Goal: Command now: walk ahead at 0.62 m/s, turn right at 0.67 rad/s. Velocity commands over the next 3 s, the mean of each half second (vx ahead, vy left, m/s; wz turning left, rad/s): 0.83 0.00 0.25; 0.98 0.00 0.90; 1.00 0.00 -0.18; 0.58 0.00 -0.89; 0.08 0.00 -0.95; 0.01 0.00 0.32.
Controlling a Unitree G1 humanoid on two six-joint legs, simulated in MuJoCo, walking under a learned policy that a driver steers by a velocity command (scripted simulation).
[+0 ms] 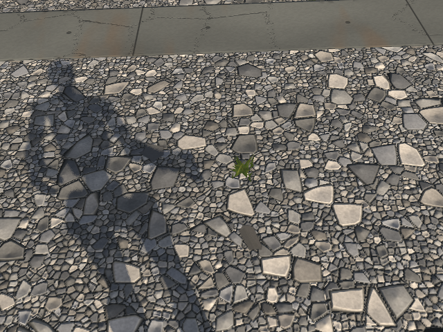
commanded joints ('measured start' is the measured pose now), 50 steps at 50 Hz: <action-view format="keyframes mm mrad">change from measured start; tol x32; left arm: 1 -135 64 11 -135 61 -24 -31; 13 -299 28 -42 -109 63 -72 -91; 18 264 257 45 24 110 -93 -4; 50 -194 35 -62 -44 93 -65 -40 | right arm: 1 240 -261 -46 1 -144 6 -8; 33 -175 8 81 -126 -67 85 103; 38 379 -146 17 34 -60 80 51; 50 213 -154 7 21 -43 22 -8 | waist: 1 -122 255 -26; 14 -60 177 92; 18 217 -217 -297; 33 -7 -38 202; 41 -156 119 -306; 50 5 -34 157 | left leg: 1 447 436 -693 -309 -677 176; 14 9 214 -307 -304 -14 217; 17 -203 101 -177 168 327 155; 20 -544 84 -3 781 -119 128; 29 -624 190 59 697 132 103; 37 62 -35 289 324 75 246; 41 751 308 -673 -103 -183 485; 50 -106 57 -281 -311 166 352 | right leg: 1 -610 64 -138 357 -211 -17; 16 277 -59 -360 -158 217 38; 19 605 -574 385 -385 -491 -89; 33 145 -323 -602 -550 783 1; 37 274 -384 -599 -9 1578 7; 38 148 -380 -576 294 1448 1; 40 -501 -102 -493 1039 -98 84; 50 -341 -255 -343 324 241 135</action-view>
